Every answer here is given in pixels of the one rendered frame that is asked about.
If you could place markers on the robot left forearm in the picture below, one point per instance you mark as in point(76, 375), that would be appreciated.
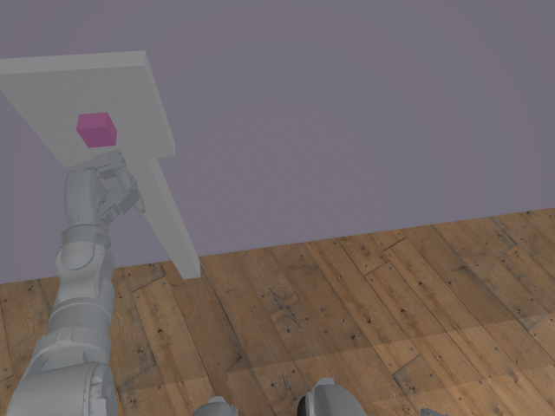
point(83, 309)

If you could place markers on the robot left upper arm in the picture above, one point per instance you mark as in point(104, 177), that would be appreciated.
point(85, 389)

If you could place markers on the right robot shin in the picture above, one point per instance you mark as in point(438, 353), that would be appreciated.
point(325, 380)

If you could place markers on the panel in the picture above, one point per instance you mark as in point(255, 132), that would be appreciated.
point(50, 92)

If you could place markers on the left robot hand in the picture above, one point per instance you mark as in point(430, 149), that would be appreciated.
point(88, 201)

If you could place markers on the button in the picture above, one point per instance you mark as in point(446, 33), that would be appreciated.
point(96, 130)

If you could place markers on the robot right thigh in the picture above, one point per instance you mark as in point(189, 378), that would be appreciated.
point(331, 400)

